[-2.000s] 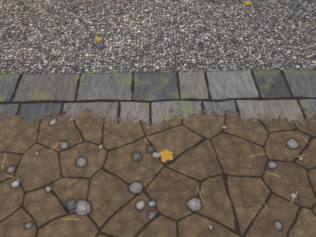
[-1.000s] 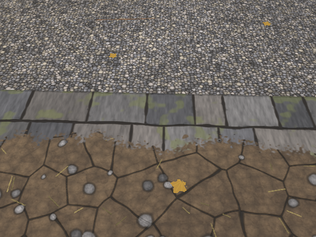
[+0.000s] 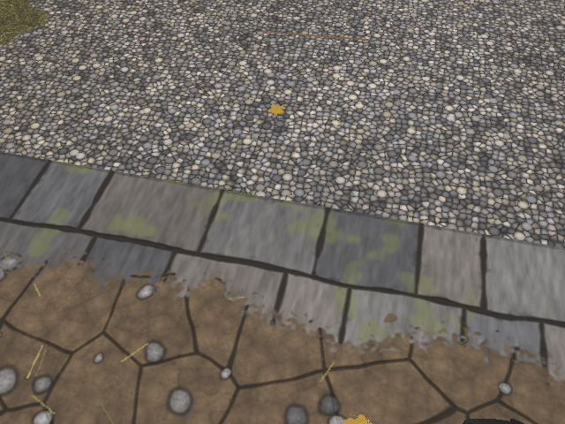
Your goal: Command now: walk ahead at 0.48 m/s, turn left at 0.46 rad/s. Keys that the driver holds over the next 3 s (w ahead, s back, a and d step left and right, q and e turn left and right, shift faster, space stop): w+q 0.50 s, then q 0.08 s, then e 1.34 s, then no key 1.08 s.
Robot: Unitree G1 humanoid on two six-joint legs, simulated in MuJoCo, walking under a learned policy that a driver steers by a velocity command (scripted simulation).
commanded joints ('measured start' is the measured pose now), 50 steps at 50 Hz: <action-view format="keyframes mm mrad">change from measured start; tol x32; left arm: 1 -26 206 40 -63 2 17 16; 21 -498 129 31 -394 -11 -50 -23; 28 -91 333 96 -336 31 -64 -30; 37 -476 158 42 -459 4 -65 -90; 50 -173 146 50 -464 24 -40 -36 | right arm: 1 135 -159 -60 -44 4 -10 13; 29 494 -198 -41 -119 6 13 -88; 50 172 -246 -47 -228 -38 -38 -109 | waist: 1 -166 -160 -75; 4 -160 171 -438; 25 -64 120 -67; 28 -41 -381 -427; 50 -42 107 -73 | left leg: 1 296 -108 74 -5 -101 65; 4 1108 333 -961 -291 -312 358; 12 330 100 -354 -439 54 188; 24 520 110 -487 -221 -45 82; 30 -116 -67 -273 747 -533 -125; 44 483 227 -215 -123 260 116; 50 506 348 -253 -261 39 98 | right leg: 1 -82 -271 -2 392 1326 -96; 2 -252 -232 -5 645 1191 -63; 4 -892 61 236 1295 -123 -7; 24 -672 -9 268 262 388 -4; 28 173 -466 873 221 574 -306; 35 -434 -177 357 101 948 -285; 50 -563 -14 209 387 164 -137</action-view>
